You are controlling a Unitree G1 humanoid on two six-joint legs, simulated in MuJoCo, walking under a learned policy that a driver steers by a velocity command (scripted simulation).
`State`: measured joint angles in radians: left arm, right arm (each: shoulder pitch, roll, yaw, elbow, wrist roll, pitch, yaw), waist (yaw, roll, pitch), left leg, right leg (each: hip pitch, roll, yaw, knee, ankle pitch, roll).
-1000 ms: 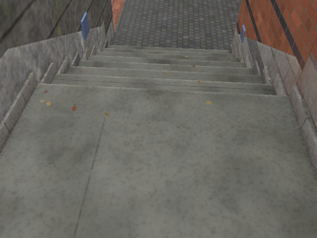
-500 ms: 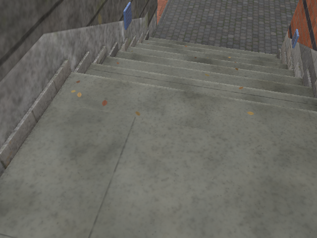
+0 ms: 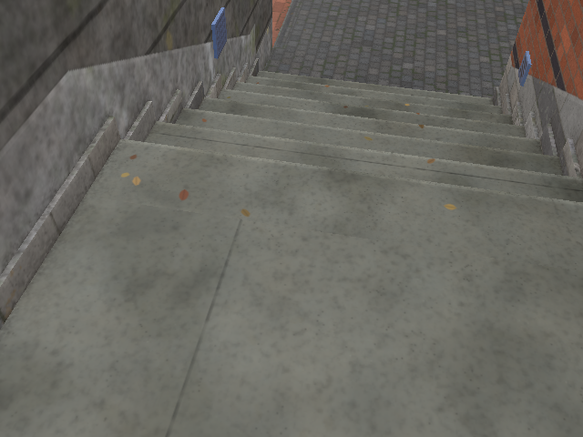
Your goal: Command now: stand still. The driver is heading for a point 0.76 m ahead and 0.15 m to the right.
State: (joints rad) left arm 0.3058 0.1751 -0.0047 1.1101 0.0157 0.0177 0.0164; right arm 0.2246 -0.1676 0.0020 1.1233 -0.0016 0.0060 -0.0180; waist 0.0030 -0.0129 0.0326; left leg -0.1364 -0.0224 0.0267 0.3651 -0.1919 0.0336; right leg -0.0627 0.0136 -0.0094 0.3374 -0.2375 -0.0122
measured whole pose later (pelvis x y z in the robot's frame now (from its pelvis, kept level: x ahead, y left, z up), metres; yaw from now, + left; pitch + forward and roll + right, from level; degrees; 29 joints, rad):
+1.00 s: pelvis -0.01 +0.00 +0.00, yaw +0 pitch -1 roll +0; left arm 0.34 0.13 0.01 1.13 0.02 0.01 0.02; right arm 0.27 -0.14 -0.01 1.13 -0.01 0.01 -0.02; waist -0.01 -0.01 0.02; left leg -0.18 -0.03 0.02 0.37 -0.18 0.04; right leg -0.12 0.00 -0.01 0.37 -0.23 0.00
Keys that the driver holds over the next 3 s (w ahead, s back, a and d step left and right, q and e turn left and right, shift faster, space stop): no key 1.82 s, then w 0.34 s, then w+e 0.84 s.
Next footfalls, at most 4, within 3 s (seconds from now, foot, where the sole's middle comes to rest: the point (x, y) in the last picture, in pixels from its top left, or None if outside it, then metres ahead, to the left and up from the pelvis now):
2.52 left None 0.42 0.20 -0.94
2.96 right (314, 429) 0.62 -0.04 -0.94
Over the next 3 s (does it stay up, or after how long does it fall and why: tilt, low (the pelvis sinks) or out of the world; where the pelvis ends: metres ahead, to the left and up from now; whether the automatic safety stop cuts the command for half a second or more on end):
stays up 0.51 0.05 -0.19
